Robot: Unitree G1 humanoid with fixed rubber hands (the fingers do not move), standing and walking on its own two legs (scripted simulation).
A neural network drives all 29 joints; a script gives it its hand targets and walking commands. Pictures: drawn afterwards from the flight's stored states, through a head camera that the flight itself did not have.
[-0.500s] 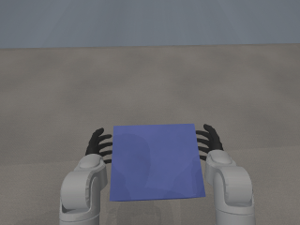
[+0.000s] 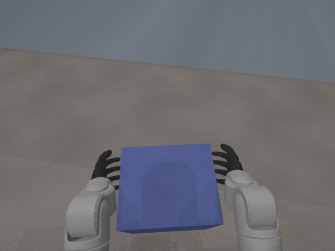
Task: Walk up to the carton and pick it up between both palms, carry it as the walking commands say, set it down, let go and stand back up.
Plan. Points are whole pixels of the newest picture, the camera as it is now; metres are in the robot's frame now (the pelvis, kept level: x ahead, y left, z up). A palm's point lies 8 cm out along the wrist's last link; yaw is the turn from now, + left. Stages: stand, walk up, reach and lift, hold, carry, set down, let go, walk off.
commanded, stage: carry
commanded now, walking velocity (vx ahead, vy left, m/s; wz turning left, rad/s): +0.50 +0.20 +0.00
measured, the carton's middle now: (167, 192) +0.28 +0.02 +0.00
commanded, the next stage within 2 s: none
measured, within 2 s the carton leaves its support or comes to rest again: neither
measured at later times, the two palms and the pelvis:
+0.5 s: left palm (54, 133) +0.37 +0.28 +0.12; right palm (173, 132) +0.38 +0.01 +0.12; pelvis +0.11 +0.14 +0.01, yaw +3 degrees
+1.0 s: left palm (44, 84) +0.58 +0.41 +0.11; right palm (134, 82) +0.61 +0.13 +0.10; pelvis +0.32 +0.24 +0.01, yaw +5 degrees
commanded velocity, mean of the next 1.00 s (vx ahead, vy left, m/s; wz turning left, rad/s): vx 0.33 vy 0.13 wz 0.00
